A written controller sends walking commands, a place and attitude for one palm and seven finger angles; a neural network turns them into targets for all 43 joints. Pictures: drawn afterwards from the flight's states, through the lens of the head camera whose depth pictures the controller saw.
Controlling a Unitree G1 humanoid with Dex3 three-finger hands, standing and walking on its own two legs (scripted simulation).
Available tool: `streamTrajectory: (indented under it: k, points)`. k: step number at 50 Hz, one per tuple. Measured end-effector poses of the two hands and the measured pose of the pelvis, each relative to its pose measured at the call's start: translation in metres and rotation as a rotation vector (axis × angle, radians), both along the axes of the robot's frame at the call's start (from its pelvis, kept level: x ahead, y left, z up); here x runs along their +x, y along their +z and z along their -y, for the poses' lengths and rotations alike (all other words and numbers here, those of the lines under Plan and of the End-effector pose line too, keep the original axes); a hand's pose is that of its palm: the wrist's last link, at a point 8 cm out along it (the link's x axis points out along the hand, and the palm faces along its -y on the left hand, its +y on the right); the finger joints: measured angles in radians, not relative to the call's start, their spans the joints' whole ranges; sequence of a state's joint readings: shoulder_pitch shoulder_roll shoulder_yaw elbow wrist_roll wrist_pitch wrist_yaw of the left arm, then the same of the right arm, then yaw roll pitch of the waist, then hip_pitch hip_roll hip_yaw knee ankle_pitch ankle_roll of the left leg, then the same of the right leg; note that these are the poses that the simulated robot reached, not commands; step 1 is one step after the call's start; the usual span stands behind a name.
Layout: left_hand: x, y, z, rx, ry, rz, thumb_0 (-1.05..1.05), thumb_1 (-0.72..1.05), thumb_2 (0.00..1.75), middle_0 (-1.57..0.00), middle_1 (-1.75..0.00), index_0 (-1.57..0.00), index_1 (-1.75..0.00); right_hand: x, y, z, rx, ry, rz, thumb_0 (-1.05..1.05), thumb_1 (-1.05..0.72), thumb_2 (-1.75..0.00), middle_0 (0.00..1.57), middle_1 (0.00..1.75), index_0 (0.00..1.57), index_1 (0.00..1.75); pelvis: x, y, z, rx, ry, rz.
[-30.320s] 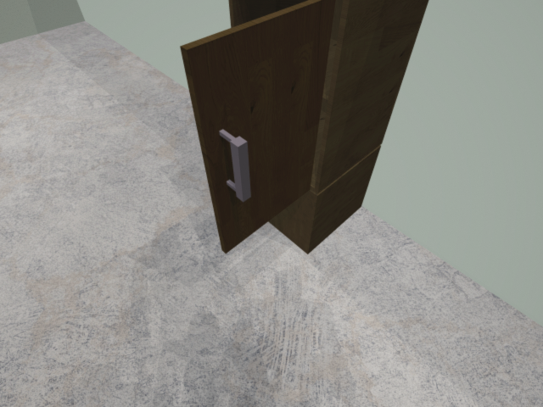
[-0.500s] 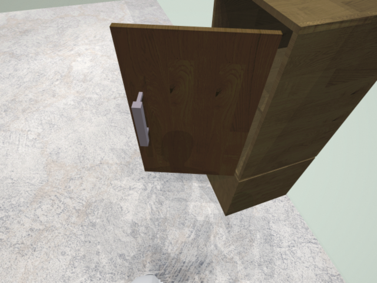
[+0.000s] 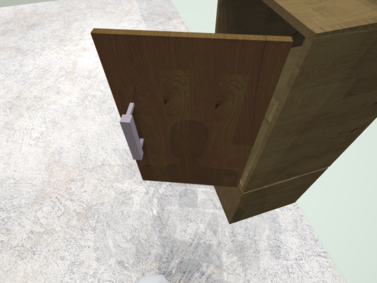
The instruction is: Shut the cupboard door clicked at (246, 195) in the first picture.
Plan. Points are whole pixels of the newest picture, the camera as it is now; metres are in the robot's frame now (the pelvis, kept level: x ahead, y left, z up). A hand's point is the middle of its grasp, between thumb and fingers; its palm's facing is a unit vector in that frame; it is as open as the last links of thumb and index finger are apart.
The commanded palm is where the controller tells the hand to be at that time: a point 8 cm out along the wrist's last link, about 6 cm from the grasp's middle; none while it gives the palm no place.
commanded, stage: come to a stop and stand still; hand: left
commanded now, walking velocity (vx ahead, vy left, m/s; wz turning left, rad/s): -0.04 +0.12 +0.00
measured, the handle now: (134, 132) +0.46 +0.18 +0.00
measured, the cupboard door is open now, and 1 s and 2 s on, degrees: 68 68 68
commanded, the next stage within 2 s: look again from close up in 0.58 s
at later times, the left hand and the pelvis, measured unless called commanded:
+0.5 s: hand out of the picture +0.02 +0.24 -0.16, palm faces -0.04 -0.96 -0.28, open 7.4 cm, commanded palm none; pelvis -0.02 +0.05 +0.00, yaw -2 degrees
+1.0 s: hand out of the picture +0.01 +0.19 -0.16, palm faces -0.04 -0.97 -0.22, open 7.4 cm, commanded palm none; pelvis -0.02 +0.02 +0.01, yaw -2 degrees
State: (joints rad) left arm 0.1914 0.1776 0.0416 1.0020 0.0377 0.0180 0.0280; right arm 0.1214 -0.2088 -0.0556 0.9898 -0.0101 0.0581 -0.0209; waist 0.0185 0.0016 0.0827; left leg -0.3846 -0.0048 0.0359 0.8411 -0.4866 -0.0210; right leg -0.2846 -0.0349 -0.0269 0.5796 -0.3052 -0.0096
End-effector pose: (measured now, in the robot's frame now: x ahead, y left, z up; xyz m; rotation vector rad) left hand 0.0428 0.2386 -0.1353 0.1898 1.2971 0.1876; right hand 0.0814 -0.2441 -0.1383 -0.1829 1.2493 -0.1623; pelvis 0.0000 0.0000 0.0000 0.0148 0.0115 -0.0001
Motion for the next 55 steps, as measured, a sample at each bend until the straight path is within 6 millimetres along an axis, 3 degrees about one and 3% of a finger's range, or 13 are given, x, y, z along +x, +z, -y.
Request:
streamTrajectory:
  k: [5,9,18,23,36,46,55]
  points:
    - [0.008,0.003,-0.008,0.001,-0.003,0.025,0.01,0.91,0.90,-0.20,-0.30,-0.20,-0.29,-0.008,0.010,0.003,-0.031,0.004,-0.014,0.00,-0.91,-0.90,0.20,0.30,0.20,0.30,-0.002,0.005,-0.006,0.003,0.002,-0.005]
    - [0.008,-0.006,-0.022,0.003,-0.009,0.043,0.01,0.91,0.90,-0.20,-0.30,-0.20,-0.29,-0.017,0.010,-0.005,-0.052,0.005,0.013,0.00,-0.91,-0.90,0.20,0.30,0.20,0.30,-0.004,-0.002,-0.019,-0.022,0.006,-0.002]
    - [-0.001,0.003,-0.049,0.032,-0.061,0.069,0.01,0.91,0.90,-0.20,-0.30,-0.20,-0.29,-0.041,-0.001,-0.055,0.032,0.016,0.078,0.00,-0.91,-0.90,0.20,0.30,0.20,0.30,-0.017,-0.005,-0.042,-0.010,-0.025,0.045]
    - [-0.016,0.011,-0.053,0.038,-0.081,0.039,0.01,0.91,0.90,-0.20,-0.30,-0.20,-0.29,-0.054,-0.002,-0.059,0.050,-0.004,0.072,0.00,-0.94,-0.90,0.20,0.30,0.20,0.30,-0.022,-0.001,-0.046,-0.005,-0.039,0.034]
    - [-0.045,0.008,-0.034,0.004,-0.063,-0.055,0.01,0.91,0.90,-0.20,-0.30,-0.20,-0.29,-0.091,-0.003,-0.047,0.044,-0.016,-0.056,0.00,-0.91,-0.90,0.20,0.30,0.20,0.30,-0.020,0.005,-0.037,0.003,-0.040,0.027]
    - [-0.039,0.004,-0.009,-0.026,-0.062,-0.054,0.01,0.91,0.90,-0.20,-0.30,-0.20,-0.29,-0.095,-0.002,-0.037,0.046,-0.029,-0.089,0.00,-0.91,-0.90,0.20,0.30,0.20,0.30,-0.016,0.008,-0.022,0.001,-0.035,0.032]
    - [-0.033,0.004,0.002,-0.024,-0.055,-0.033,0.01,0.92,0.90,-0.20,-0.30,-0.20,-0.29,-0.092,-0.001,-0.031,0.058,-0.027,-0.094,0.00,-0.90,-0.90,0.20,0.30,0.20,0.30,-0.014,0.009,-0.009,-0.001,-0.028,0.035]
